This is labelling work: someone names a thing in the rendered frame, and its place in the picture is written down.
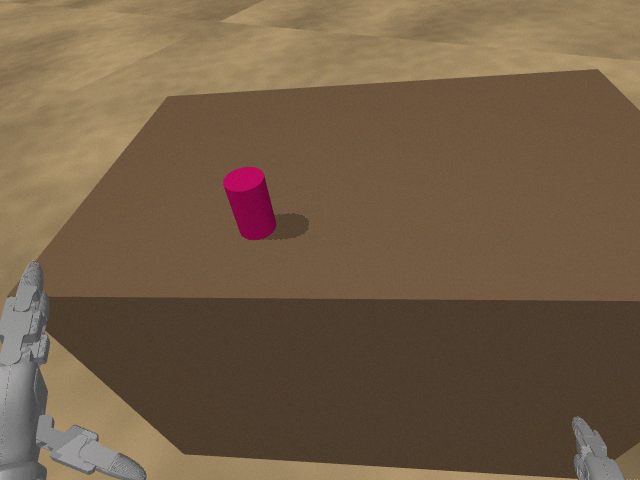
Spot left robot hand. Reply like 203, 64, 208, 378
0, 261, 147, 480

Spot can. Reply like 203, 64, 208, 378
223, 167, 276, 240

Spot left robot arm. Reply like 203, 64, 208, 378
0, 461, 47, 480

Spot right robot hand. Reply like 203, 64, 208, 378
572, 416, 626, 480

